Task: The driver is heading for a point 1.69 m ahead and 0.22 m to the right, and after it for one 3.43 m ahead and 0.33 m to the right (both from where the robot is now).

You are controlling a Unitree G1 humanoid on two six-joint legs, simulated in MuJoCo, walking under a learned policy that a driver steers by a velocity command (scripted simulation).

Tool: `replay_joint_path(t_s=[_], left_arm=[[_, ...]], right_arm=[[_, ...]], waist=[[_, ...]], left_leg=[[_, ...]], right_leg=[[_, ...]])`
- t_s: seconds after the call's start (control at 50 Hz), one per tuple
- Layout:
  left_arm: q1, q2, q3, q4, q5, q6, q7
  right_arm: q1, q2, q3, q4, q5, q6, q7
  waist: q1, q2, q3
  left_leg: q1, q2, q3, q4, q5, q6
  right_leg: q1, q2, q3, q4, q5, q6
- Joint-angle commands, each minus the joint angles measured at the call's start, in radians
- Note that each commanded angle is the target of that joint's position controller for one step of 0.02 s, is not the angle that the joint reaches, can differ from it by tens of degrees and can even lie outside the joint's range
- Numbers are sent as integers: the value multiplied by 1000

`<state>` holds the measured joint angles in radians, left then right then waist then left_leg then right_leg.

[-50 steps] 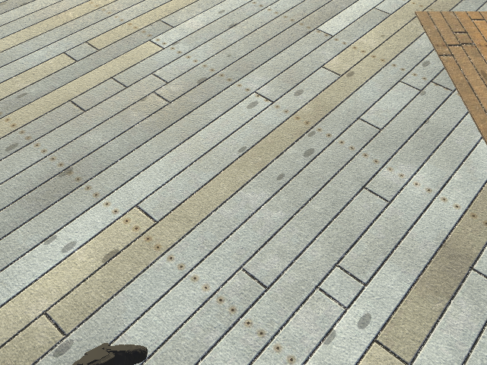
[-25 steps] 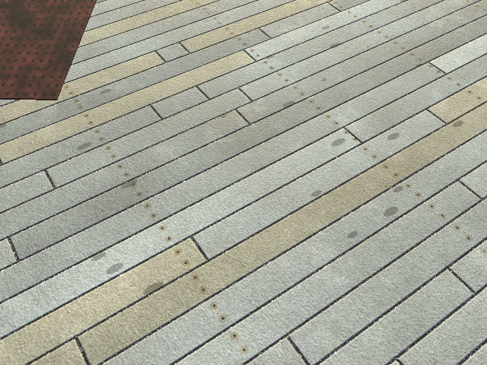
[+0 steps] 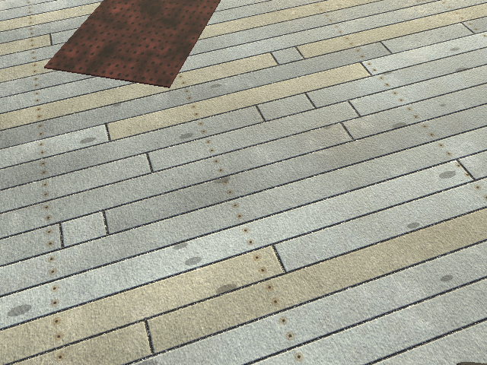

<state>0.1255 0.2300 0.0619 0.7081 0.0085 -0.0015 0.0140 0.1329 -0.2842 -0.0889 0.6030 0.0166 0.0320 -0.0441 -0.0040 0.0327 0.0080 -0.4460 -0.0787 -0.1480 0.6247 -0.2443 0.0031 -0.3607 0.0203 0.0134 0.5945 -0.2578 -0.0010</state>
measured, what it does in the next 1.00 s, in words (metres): steps on the spot: left foot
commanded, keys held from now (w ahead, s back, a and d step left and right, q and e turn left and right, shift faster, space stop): no key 1.00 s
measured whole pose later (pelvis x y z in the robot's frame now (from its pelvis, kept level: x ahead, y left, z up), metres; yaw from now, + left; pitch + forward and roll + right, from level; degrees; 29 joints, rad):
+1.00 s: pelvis -0.01 +0.03 +0.01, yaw +2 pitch -2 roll +0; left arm 0.17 0.21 0.05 1.01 0.00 -0.03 0.04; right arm 0.24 -0.20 -0.05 0.85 0.00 -0.01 -0.04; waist 0.02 0.00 0.04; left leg -0.15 -0.02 -0.03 0.47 -0.29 0.01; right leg -0.23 -0.05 0.00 0.47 -0.21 0.04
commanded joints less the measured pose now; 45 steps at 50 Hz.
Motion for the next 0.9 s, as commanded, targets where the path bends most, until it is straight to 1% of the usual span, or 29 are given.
replay_joint_path(t_s=[0.02,0.04,0.06,0.08,0.1,0.12,0.14,0.16,0.18,0.2,0.22,0.24,0.26,0.28,0.3,0.32,0.34,0.36,0.38,0.4,0.44,0.54,0.66,0.78,0.9], left_arm=[[6,199,54,-84,44,-28,-1],[-40,164,45,-105,38,-37,6],[-84,135,38,-106,18,-40,11],[-101,114,29,-109,-4,-40,16],[-103,91,17,-101,-15,-40,22],[-98,74,8,-95,-13,-37,25],[-92,65,4,-88,-8,-34,25],[-79,63,2,-80,-6,-30,25],[-49,77,6,-68,-5,-27,24],[-9,103,13,-52,-6,-24,21],[15,126,20,-43,-11,-20,18],[15,136,21,-40,-19,-18,18],[26,130,18,-32,-27,-19,16],[60,120,14,-15,-29,-27,12],[64,101,7,-17,-14,-41,6],[88,64,2,-19,1,-56,1],[27,74,-1,-17,18,-60,2],[-7,84,4,-14,14,-59,2],[-19,76,4,-5,7,-54,7],[-15,77,6,-1,4,-48,11],[-2,74,7,13,-1,-44,13],[12,70,9,61,-3,-45,11],[24,79,11,118,-7,-46,13],[31,86,10,178,-10,-43,19],[36,89,8,238,-12,-37,24]], right_arm=[[36,-108,-32,-90,-16,-20,-7],[35,-167,-54,-66,-7,-22,-4],[47,-171,-60,-35,-1,-16,-2],[60,-137,-51,-17,-9,-9,-4],[56,-97,-39,-14,-15,-5,-3],[51,-62,-26,-13,-13,-6,0],[37,-34,-14,-17,-11,-8,3],[9,-6,0,-23,-12,-12,4],[-20,14,11,-30,-13,-16,6],[-31,9,11,-32,-10,-18,7],[-21,-12,4,-27,-5,-19,8],[10,-27,-2,-12,-2,-21,8],[38,-33,-4,4,-3,-22,10],[45,-55,-6,3,-14,-24,8],[63,-103,-12,-7,-24,-24,2],[46,-137,-21,17,-25,-25,7],[20,-48,-3,4,-23,-30,18],[10,-5,11,5,-31,-35,22],[8,-22,8,8,-35,-40,21],[7,-30,5,11,-32,-47,21],[33,-23,10,24,-29,-55,17],[51,-13,14,37,-27,-57,12],[70,-5,17,64,-25,-58,12],[87,0,18,107,-22,-57,11],[107,-4,18,162,-20,-56,6]], waist=[[-9,-372,-65],[-13,-265,-50],[-31,-177,-34],[-37,-140,-37],[-33,-131,-35],[-32,-124,-41],[-26,-143,-54],[-7,-164,-68],[19,-193,-77],[38,-220,-82],[43,-227,-84],[28,-219,-81],[13,-213,-69],[13,-194,-70],[23,-111,-104],[80,100,-112],[42,103,-104],[32,69,-78],[30,58,-52],[28,64,-25],[29,57,-4],[25,12,6],[22,-23,-8],[22,-28,-7],[24,-26,-1]], left_leg=[[-131,-19,16,335,-403,-9],[-132,1,-35,498,-351,-19],[-144,5,-32,558,-286,-31],[-143,17,-20,576,-239,-45],[-141,31,-17,573,-199,-58],[-107,44,16,521,-172,-68],[-77,66,60,419,-154,-76],[-22,85,89,295,-151,-79],[29,91,110,182,-173,-80],[64,85,127,97,-209,-81],[94,78,140,10,-195,-77],[147,72,154,-113,-96,-66],[210,68,156,-249,20,-46],[291,99,102,-304,123,-21],[378,186,15,-266,305,11],[310,216,-6,-211,238,65],[230,194,-8,-238,91,78],[198,178,2,-255,2,64],[173,164,11,-259,-28,48],[156,161,11,-264,-32,42],[143,155,16,-263,-24,36],[153,141,24,-254,-26,38],[186,127,40,-241,35,42],[207,116,57,-239,85,42],[220,109,70,-246,115,38]], right_leg=[[68,-445,530,-367,204,-290],[59,-407,489,-367,130,-296],[66,-340,380,-335,91,-244],[87,-290,309,-327,71,-204],[108,-270,270,-318,113,-196],[113,-236,210,-316,151,-187],[138,-209,167,-308,174,-177],[154,-187,134,-298,185,-170],[173,-182,124,-290,188,-174],[195,-193,137,-278,185,-185],[211,-208,157,-261,181,-193],[206,-213,167,-244,184,-189],[185,-207,168,-232,199,-171],[138,-201,169,-229,214,-131],[84,-168,127,-181,190,-80],[97,-73,10,-181,43,-21],[164,-63,-11,-157,39,17],[170,-62,-11,-150,52,23],[174,-64,-12,-143,63,17],[164,-66,-9,-140,80,14],[165,-72,-2,-146,87,8],[165,-75,-2,-151,94,16],[174,-82,2,-154,123,20],[180,-86,5,-159,144,19],[189,-86,4,-169,158,16]])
